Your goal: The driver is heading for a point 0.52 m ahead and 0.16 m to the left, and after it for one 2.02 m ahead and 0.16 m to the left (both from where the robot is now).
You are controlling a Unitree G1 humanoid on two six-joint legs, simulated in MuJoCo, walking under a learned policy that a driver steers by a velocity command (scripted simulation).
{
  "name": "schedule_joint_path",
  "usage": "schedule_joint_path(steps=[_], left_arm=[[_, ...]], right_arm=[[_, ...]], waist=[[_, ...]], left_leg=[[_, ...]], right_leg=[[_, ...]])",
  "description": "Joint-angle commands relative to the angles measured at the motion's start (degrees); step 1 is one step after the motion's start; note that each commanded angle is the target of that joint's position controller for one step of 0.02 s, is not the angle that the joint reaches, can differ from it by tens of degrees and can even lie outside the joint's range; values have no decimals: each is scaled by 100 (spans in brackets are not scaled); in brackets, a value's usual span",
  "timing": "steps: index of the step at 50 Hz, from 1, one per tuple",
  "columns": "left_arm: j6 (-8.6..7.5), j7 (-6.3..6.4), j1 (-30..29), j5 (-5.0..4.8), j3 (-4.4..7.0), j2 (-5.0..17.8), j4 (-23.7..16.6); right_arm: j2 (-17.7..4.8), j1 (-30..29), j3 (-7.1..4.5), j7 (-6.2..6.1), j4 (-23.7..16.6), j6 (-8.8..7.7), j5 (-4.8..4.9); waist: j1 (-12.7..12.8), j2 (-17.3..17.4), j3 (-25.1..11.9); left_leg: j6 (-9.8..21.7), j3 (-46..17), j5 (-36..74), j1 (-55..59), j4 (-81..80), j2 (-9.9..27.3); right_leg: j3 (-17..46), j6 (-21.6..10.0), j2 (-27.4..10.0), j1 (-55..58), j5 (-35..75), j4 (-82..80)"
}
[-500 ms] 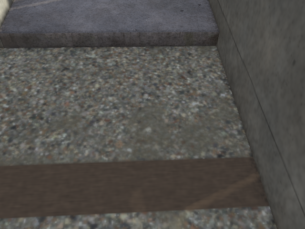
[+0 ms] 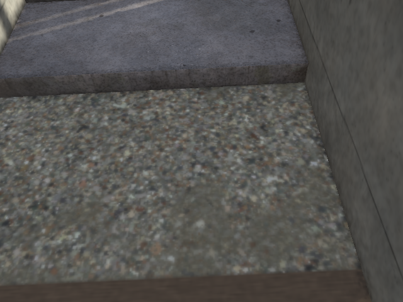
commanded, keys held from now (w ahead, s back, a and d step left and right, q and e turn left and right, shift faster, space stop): w+q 0.54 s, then e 0.46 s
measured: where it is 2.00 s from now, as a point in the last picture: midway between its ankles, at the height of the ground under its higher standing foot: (150, 282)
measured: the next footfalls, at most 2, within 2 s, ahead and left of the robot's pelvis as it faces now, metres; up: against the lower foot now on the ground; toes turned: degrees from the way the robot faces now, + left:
left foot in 0.46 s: +0.39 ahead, +0.19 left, +0.00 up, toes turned +18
right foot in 0.98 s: +0.65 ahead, +0.11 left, +0.00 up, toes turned +13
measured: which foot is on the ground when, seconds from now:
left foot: up 0.00-0.44, down 0.46-1.00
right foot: down 0.00-0.44, up 0.46-0.96, down 0.98-1.00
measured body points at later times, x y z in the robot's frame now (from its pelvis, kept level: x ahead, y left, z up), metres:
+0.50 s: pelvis +0.27 +0.08 -0.02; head +0.30 +0.10 +0.43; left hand +0.23 +0.36 -0.16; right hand +0.50 -0.13 -0.12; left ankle +0.36 +0.18 -0.73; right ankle +0.10 -0.11 -0.67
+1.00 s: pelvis +0.49 +0.16 -0.01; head +0.52 +0.16 +0.44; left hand +0.55 +0.45 -0.12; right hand +0.67 -0.08 -0.14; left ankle +0.36 +0.18 -0.72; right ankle +0.61 +0.10 -0.73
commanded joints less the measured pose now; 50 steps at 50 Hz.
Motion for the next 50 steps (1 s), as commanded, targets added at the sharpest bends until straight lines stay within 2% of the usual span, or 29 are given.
schedule_joint_path(steps=[1,3,5,8,9,11,13,14,18,20,21,22,23,24,25,26,27,28,29,31,33,36,39,42,44,47,48,49,50], left_arm=[[-92,90,453,54,128,643,-14],[-106,122,510,69,134,658,120],[-90,164,537,80,164,720,202],[-11,243,599,91,217,804,235],[9,284,643,44,238,849,271],[48,339,656,44,212,806,286],[84,371,812,-1,242,932,318],[105,366,881,13,240,947,289],[236,302,911,-152,292,1080,344],[300,304,841,-215,322,1251,294],[350,312,721,-227,334,1331,265],[375,314,616,-235,323,1338,210],[326,287,731,-87,250,1126,79],[142,160,1427,96,-6,244,-228],[-110,85,751,-184,55,738,-328],[-216,80,154,-414,88,852,-489],[-268,133,8,-322,56,719,-490],[-227,172,148,-210,98,724,-322],[-119,154,450,-188,128,758,-210],[73,127,751,-106,134,626,-75],[180,142,700,-45,114,498,-58],[210,144,279,-62,86,433,-143],[191,92,-202,-107,66,411,-254],[206,23,-371,-132,112,597,-364],[209,-74,-388,-118,128,673,-445],[204,-198,70,-88,152,723,-439],[194,-204,472,-100,199,808,-367],[176,-199,1074,-72,315,1117,-358],[183,-126,1228,8,413,1571,-462]], right_arm=[[-582,-56,-221,-117,-433,-17,-9],[-339,96,-231,-103,-451,130,28],[-282,-178,-274,-97,-588,228,57],[-222,-623,-288,-44,-872,303,-12],[-154,-738,-264,-25,-904,298,-8],[-109,-923,-241,39,-975,311,-21],[-21,-1423,-182,130,-1213,338,-53],[-17,-1619,-155,166,-1309,371,-49],[-165,-2006,-160,333,-1683,422,-17],[-365,-1683,-245,377,-1742,416,-67],[-550,-1084,-348,385,-1626,408,-54],[-884,-130,-532,349,-1354,409,-48],[-1493,617,-750,191,-1109,475,-65],[-1945,315,-766,178,-1153,427,-33],[-1349,436,-586,215,-1302,327,-125],[-1010,266,-496,243,-1199,215,-211],[-844,-142,-442,254,-1252,142,-172],[-559,-617,-350,259,-1328,125,-183],[-382,-830,-281,245,-1406,113,-260],[-452,-856,-283,212,-1347,95,-265],[-578,-763,-296,125,-1219,87,-274],[-565,-815,-249,4,-1117,159,-328],[-598,-638,-201,-91,-891,229,-394],[-674,-788,-203,-167,-765,322,-394],[-700,-949,-215,-245,-762,413,-329],[-768,-1170,-245,-348,-886,587,-264],[-818,-1260,-254,-376,-957,642,-243],[-978,-1376,-281,-408,-1074,658,-219],[-810,-1277,-224,-351,-1316,610,-351]], waist=[[250,-695,-399],[121,-713,-225],[135,-726,20],[172,-679,189],[186,-690,259],[218,-634,351],[365,-446,483],[461,-429,607],[468,-552,663],[213,-788,275],[-172,-868,-84],[-703,-727,-629],[-871,214,-1131],[31,1685,-1781],[-385,787,-2266],[-450,397,-1318],[-216,-130,-871],[51,-260,-588],[259,-121,-580],[407,-111,-561],[444,-51,-443],[277,168,-283],[28,251,-265],[13,323,-87],[91,254,-38],[309,205,-212],[504,110,-427],[883,-308,-798],[678,-1400,-1253]], left_leg=[[17,-470,900,-1654,318,741],[19,-461,1061,-1590,107,784],[-9,-379,1475,-2002,-160,770],[-77,-300,2282,-2372,-765,716],[-87,-271,2510,-2431,-988,739],[-96,-78,3005,-2333,-1588,713],[-28,244,3161,-2237,-2068,692],[21,400,3211,-2237,-2202,682],[272,713,2435,-2163,-2772,562],[475,1099,1756,-1443,-2762,183],[617,1249,1579,-660,-2810,-71],[821,1242,1868,750,-3124,-360],[1140,8,1959,2380,-3278,245],[2293,-3328,643,4014,-4251,1592],[2252,-4345,21,4132,-5144,1931],[1842,-3535,715,3624,-5147,1783],[1612,-2772,1480,2783,-5057,1536],[1416,-1985,2534,2013,-5018,1323],[1323,-1513,3533,1590,-5040,1202],[1288,-917,5019,1205,-5087,1126],[1222,-340,5759,944,-5154,978],[812,353,5716,883,-5250,654],[519,621,5276,1116,-5258,679],[563,601,5119,1645,-5107,940],[644,524,5326,2042,-4871,1199],[685,480,6513,2388,-3843,1289],[571,562,6809,2328,-3170,1138],[231,774,6238,1818,-1938,792],[-225,920,2698,360,-40,-168]], right_leg=[[1866,-690,-1707,1738,-26,-1877],[1354,-719,-1646,1542,385,-2094],[840,-739,-1561,1526,615,-2207],[292,-650,-1499,1582,921,-2260],[143,-580,-1477,1585,867,-2292],[-190,-546,-1400,1649,1124,-2218],[-411,-568,-1485,1734,1289,-2219],[-548,-604,-1522,1833,1124,-2278],[-788,-502,-1714,2663,1968,-1855],[-937,-454,-1728,2936,4106,-1058],[-1035,-387,-1652,2880,4931,-174],[-1106,-224,-1420,2420,4945,1077],[-1116,102,-1078,1034,2827,2910],[-228,433,173,-1326,-2362,4833],[969,291,126,-1867,-2388,5263],[906,115,-152,-2359,-1907,5061],[939,-1,-440,-2183,-1383,4575],[891,-6,-660,-1758,-1048,4117],[926,6,-821,-1288,-881,3899],[771,144,-825,-900,-805,3569],[623,273,-711,-871,-349,3110],[478,268,-547,-754,920,1702],[434,177,-308,-485,1858,860],[522,115,-205,-795,1447,671],[522,82,-221,-1075,783,652],[195,-89,53,-921,-115,531],[84,-225,227,-439,79,184],[541,-527,77,622,1703,-471],[2220,-1243,-1046,1914,4112,-397]])
Velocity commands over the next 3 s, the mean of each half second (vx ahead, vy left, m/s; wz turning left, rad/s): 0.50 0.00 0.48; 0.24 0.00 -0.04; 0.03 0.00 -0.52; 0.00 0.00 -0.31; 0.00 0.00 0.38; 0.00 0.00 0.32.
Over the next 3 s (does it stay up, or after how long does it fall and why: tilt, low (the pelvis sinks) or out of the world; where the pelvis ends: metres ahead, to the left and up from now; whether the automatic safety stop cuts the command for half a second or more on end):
stays up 0.56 0.20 0.01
